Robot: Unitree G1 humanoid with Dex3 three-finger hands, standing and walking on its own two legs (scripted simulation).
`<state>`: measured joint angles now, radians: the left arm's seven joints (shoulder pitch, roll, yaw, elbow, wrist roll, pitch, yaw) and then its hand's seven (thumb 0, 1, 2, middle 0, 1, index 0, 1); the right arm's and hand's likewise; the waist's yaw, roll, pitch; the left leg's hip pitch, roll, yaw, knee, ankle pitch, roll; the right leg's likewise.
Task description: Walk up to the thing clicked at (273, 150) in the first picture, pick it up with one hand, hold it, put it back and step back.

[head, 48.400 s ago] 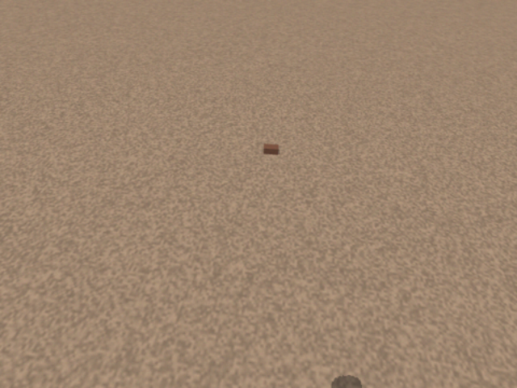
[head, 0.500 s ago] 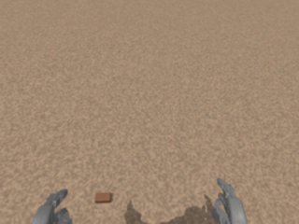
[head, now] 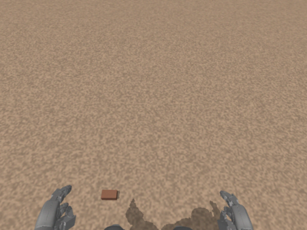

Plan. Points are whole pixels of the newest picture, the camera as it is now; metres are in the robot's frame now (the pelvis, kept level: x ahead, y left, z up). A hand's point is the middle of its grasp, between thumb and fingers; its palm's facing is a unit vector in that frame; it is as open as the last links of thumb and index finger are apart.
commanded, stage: stand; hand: left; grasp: from above
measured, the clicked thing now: (109, 194) +0.42 +0.21 -0.70
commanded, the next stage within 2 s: none
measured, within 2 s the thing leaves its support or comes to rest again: neither
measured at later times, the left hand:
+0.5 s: hand out of the picture +0.03 +0.25 -0.11, palm faces +0.04 -0.95 -0.32, open 7.4 cm
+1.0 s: hand out of the picture +0.03 +0.24 -0.10, palm faces +0.01 -0.94 -0.33, open 7.4 cm
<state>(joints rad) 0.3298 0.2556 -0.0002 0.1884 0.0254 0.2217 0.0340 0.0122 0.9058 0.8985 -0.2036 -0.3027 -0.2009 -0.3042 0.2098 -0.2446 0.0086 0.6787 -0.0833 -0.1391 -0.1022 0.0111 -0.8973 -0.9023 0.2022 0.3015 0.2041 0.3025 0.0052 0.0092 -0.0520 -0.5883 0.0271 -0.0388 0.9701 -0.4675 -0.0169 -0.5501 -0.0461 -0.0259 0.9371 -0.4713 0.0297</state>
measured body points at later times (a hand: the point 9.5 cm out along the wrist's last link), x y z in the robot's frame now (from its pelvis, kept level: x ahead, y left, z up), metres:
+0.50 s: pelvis -0.01 +0.01 +0.05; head -0.01 +0.02 +0.50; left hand +0.03 +0.30 -0.09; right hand +0.06 -0.26 -0.09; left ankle +0.02 +0.13 -0.69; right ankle +0.01 -0.14 -0.68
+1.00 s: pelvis -0.01 +0.00 +0.06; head -0.02 -0.01 +0.51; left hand +0.03 +0.29 -0.08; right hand +0.03 -0.29 -0.09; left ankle +0.02 +0.13 -0.69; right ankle +0.01 -0.14 -0.69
